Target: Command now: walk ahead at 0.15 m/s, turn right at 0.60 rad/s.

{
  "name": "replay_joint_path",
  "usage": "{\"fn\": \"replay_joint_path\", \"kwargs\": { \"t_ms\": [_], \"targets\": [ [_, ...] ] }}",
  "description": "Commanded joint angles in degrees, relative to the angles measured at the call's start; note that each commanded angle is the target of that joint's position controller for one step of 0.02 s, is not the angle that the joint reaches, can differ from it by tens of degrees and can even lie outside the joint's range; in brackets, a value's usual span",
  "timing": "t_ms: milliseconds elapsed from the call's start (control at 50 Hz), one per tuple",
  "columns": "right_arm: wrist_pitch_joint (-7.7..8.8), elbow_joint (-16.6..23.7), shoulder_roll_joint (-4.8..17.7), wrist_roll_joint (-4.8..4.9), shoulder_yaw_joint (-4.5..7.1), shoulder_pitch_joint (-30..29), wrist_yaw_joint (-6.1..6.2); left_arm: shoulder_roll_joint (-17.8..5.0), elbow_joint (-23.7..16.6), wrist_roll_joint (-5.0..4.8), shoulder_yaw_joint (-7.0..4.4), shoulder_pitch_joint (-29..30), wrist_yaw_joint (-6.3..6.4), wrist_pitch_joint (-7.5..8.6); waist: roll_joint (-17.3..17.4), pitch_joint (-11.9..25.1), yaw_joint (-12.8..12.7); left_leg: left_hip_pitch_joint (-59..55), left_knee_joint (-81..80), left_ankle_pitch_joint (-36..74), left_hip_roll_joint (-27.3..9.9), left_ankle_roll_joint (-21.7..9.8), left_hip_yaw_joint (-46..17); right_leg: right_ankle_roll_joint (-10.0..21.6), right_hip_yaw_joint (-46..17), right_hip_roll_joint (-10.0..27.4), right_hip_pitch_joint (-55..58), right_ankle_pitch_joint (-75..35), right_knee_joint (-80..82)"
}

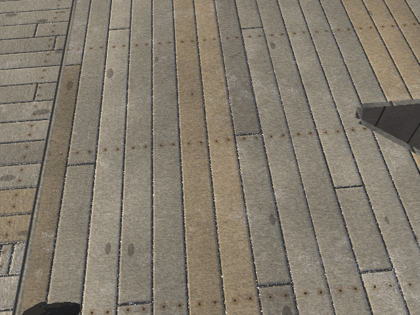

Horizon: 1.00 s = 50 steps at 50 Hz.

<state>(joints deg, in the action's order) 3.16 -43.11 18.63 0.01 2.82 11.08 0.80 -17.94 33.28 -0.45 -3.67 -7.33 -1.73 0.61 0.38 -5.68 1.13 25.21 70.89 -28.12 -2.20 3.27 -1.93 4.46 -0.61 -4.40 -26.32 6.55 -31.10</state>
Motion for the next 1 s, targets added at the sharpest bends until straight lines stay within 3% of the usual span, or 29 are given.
{"fn": "replay_joint_path", "kwargs": {
  "t_ms": [20, 40, 100, 160, 220, 280, 320, 340, 360, 380, 400, 420, 440, 460, 500, 540, 580, 660, 700, 720, 740, 760, 780, 800, 860, 900, 940, 1000],
  "targets": [
    [-0.73, 3.3, 7.5, -0.68, 1.97, 3.9, 0.99, -8.5, -3.8, 0.85, -2.71, -1.0, 0.92, 0.4, -3.4, 12.8, 0.8, 6.7, -2.0, 4.7, -1.8, 0.6, -2.5, 12.1, -18.8, 15.0, 13.2, -24.0, 11.5],
    [-1.04, 3.0, 6.4, -0.87, 1.72, 4.6, 1.12, -8.6, -3.5, 1.08, -2.81, -0.8, 1.18, 0.44, -3.7, 13.4, 1.3, 5.2, -4.0, 5.3, -1.3, 1.1, -2.2, 12.3, -17.6, 14.4, 11.3, -26.8, 11.4],
    [-1.59, 3.6, 4.8, -1.18, 1.16, 2.5, 1.57, -9.4, -2.3, 0.55, -3.08, -1.5, 2.28, -0.06, -4.0, 14.6, 0.8, 5.1, -11.3, 8.6, 0.2, 2.5, -2.5, 11.6, -16.9, 12.9, 10.3, -26.3, 10.6],
    [-2.25, 4.7, 4.3, -0.75, 0.97, -1.2, 1.35, -9.5, -2.2, -0.07, -3.1, -1.2, 3.31, -1.39, -5.4, 14.3, -0.2, 4.3, -18.4, 13.3, 1.3, 2.8, -3.7, 9.5, -19.0, 11.1, 9.6, -11.1, 10.9],
    [-2.18, 5.9, 4.2, -0.32, 0.98, -4.5, 0.97, -9.4, -2.0, 0.08, -3.11, -1.5, 3.58, -2.18, -7.5, 12.2, -1.4, 2.8, -25.2, 13.9, 2.5, 2.3, -4.7, 8.4, -22.6, 10.4, 9.2, -0.9, 11.0],
    [-1.25, 6.5, 4.6, -0.09, 1.29, -5.3, 0.44, -9.0, -1.8, -0.05, -3.08, -2.4, 3.34, -2.6, -9.1, 11.9, -2.1, -0.3, -32.0, 11.0, 3.8, 1.3, -4.9, 8.0, -26.5, 10.8, 12.0, -5.0, 8.0],
    [-0.59, 6.1, 4.7, 0.05, 1.74, -2.9, -0.01, -8.4, -2.0, -0.69, -2.85, -1.4, 3.36, -2.93, -9.5, 12.0, -0.3, -5.7, -42.5, 14.8, 3.8, -0.2, -4.3, 6.3, -28.2, 9.5, 13.3, -8.3, 4.8],
    [-0.33, 5.6, 5.7, -0.18, 2.24, -1.2, -0.04, -7.4, -2.0, -1.07, -2.53, -1.5, 3.49, -3.11, -8.4, 11.8, 0.4, -11.0, -49.4, 21.6, 1.3, -1.6, -4.8, 4.1, -27.3, 7.4, 11.4, -4.8, 2.2],
    [-0.59, 6.2, 9.4, -1.09, 3.08, -0.9, 0.3, -4.4, -2.0, -0.47, -1.71, -4.7, 3.4, -3.16, 1.1, 14.0, -1.6, -18.3, -50.7, 29.2, -10.1, -5.9, -13.5, 0.7, -21.1, 2.8, 6.0, 12.2, -7.5],
    [-1.46, 5.5, 12.6, -2.79, 3.91, -1.7, 0.31, -5.2, -3.6, -0.92, -2.03, -5.6, 3.33, -2.77, 17.2, 10.3, -3.6, -19.4, -52.5, 41.3, -19.4, -15.8, -26.3, -2.9, -9.5, -5.9, -6.3, 29.3, -17.1],
    [-1.42, 6.5, 9.2, -2.42, 3.37, -2.1, 0.37, -10.4, -2.4, 0.19, -3.5, -6.5, 3.25, -2.27, 13.6, 10.9, -2.1, -18.8, -52.0, 43.3, -22.5, -19.7, -28.2, -5.8, -9.0, -1.7, -8.4, 30.4, -30.2],
    [-1.51, 7.2, 6.3, -1.95, 2.55, -3.5, 0.68, -12.0, -1.1, -0.47, -4.37, -6.6, 3.14, -2.52, 9.0, 10.6, -2.3, -18.0, -50.7, 42.5, -19.2, -17.9, -21.9, -6.9, -8.8, -0.4, -8.2, 26.6, -35.2],
    [-1.76, 7.6, 5.0, -1.3, 2.25, -5.3, 0.82, -10.8, 0.3, -0.7, -4.38, -7.3, 3.42, -3.32, 6.5, 9.6, -2.9, -17.7, -49.8, 40.1, -15.4, -15.2, -16.4, -8.1, -7.9, 0.3, -8.3, 23.6, -37.4],
    [-1.96, 7.6, 4.5, -0.52, 2.11, -6.0, 1.02, -9.5, 0.3, -0.55, -4.1, -7.0, 3.55, -3.97, 6.5, 8.8, -2.6, -18.0, -49.6, 39.6, -14.0, -14.3, -13.7, -9.0, -7.3, 0.8, -9.8, 21.0, -39.3],
    [-2.64, 7.3, 4.8, -0.69, 2.12, -5.4, 1.35, -6.3, -0.6, -1.03, -3.1, -5.3, 3.19, -4.46, 7.5, 7.8, -1.7, -17.6, -50.7, 39.7, -11.4, -13.9, -8.1, -10.0, -4.0, 1.5, -9.1, 17.9, -36.4],
    [-3.25, 6.7, 5.5, -1.0, 2.55, -3.5, 1.57, -4.6, -2.1, -1.09, -2.42, -2.0, 3.02, -4.25, 9.6, 8.6, 0.3, -20.4, -50.9, 40.0, -11.6, -14.9, -6.6, -10.5, -2.3, 2.6, -8.4, 17.3, -30.2],
    [-3.61, 6.2, 6.8, -0.74, 3.01, -3.3, 1.32, -3.4, -2.8, -0.53, -1.75, -0.9, 2.68, -4.01, 10.4, 10.3, 0.8, -20.7, -50.3, 41.0, -12.3, -15.5, -5.4, -10.2, -1.4, 3.6, -3.4, 18.6, -22.9],
    [-3.72, 5.2, 8.6, 0.64, 3.49, -3.3, 0.25, -4.1, -2.2, -0.26, -1.68, -1.8, 2.03, -3.96, 11.6, 11.0, 0.9, -19.4, -49.2, 40.5, -13.8, -15.9, -5.5, -8.2, 1.2, 3.4, 5.4, 16.4, -9.2],
    [-3.73, 4.6, 8.2, 1.67, 3.11, -4.4, 0.11, -3.6, -0.4, -0.11, -1.74, -5.2, 1.65, -3.84, 10.5, 10.4, -1.4, -16.7, -46.6, 37.0, -12.6, -13.8, -4.2, -5.7, 2.9, 2.4, 13.0, 6.0, 5.0],
    [-3.43, 3.2, 6.6, 1.91, 2.52, -1.8, 0.0, -4.4, -0.1, 0.09, -1.86, -5.7, 1.7, -3.79, 8.4, 10.1, -1.6, -13.1, -45.0, 32.3, -11.1, -10.6, -2.9, -3.9, 1.6, 2.8, 19.1, -0.2, 11.5],
    [-2.92, 2.8, 3.5, 0.1, 1.41, 0.6, -0.4, -7.2, -0.4, 0.36, -2.25, -6.6, 2.2, -3.76, -0.1, 12.9, -0.4, -7.0, -38.3, 20.6, -7.3, -5.3, 1.0, -1.6, -8.4, 10.6, 27.9, -11.9, 11.9],
    [-2.25, 4.1, 0.2, -2.13, 0.14, 1.4, -0.93, -10.5, -1.8, 1.24, -2.34, -3.0, 2.75, -3.88, -14.4, 12.4, 2.2, 1.0, -32.4, 0.2, -1.6, 0.0, 5.5, 6.2, -19.4, 21.6, 27.5, -23.3, 10.0],
    [-2.44, 4.8, 3.6, -1.32, 0.96, -4.1, -0.14, -7.0, -1.5, 2.56, -1.61, -3.7, 2.37, -2.94, -11.9, 12.6, -2.9, -0.2, -26.5, -5.7, -2.1, 1.2, 1.4, 11.6, -20.9, 23.2, 21.4, -16.5, 11.6],
    [-2.79, 4.6, 5.5, -0.23, 1.72, -5.1, 0.1, -5.4, -0.5, 2.88, -0.96, -2.6, 2.17, -2.01, -10.0, 10.4, -2.3, 0.3, -22.3, -5.2, -2.3, 1.4, 0.4, 11.1, -18.9, 21.1, 19.9, -13.3, 12.6],
    [-3.95, 2.1, 5.4, -0.44, 2.4, -1.8, 0.85, -5.0, 1.2, 1.42, -0.54, 0.9, 2.43, -0.58, -9.5, 8.2, -0.8, 0.2, -18.8, -0.1, -2.4, 2.4, -1.0, 8.0, -13.9, 17.3, 18.2, -16.4, 11.8],
    [-3.89, 1.2, 3.4, -0.13, 1.88, -0.1, 0.74, -3.8, 2.1, 1.35, -0.13, 1.9, 2.55, -0.62, -8.2, 8.8, 0.0, -3.3, -21.6, 2.3, -1.9, 2.8, -0.2, 7.6, -11.0, 15.4, 17.3, -19.3, 10.8],
    [-3.77, 1.1, 2.0, 0.08, 1.24, -1.2, 0.65, -3.3, 3.1, 1.29, -0.03, 1.9, 2.53, -0.89, -8.2, 8.9, -1.0, -5.5, -27.5, 3.5, -1.6, 2.7, 0.6, 7.7, -10.8, 14.9, 18.0, -19.1, 10.0],
    [-3.68, 0.2, 1.9, 0.25, 0.97, -0.2, 0.53, -2.9, 4.7, 0.92, 0.27, 2.4, 2.48, -1.22, -7.4, 9.1, -0.5, -10.8, -39.3, 9.8, -0.9, 1.9, 1.3, 7.5, -12.3, 14.8, 17.9, -15.0, 9.1]
  ]
}}
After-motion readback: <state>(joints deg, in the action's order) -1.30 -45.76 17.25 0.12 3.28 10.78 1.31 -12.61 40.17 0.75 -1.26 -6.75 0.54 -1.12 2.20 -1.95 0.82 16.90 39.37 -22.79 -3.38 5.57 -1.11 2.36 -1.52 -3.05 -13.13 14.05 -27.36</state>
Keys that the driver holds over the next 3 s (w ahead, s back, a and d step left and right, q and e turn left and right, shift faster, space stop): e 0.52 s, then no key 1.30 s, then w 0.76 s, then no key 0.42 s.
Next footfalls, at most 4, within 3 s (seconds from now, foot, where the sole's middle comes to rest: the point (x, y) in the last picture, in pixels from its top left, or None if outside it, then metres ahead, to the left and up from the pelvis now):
0.36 left None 0.19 0.14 -0.76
0.74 right None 0.08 -0.10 -0.76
1.04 left None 0.17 0.13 -0.76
2.48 right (311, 298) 0.44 -0.26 -0.76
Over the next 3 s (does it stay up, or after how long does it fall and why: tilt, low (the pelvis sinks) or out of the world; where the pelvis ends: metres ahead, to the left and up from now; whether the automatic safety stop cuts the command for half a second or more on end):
stays up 0.49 -0.16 0.01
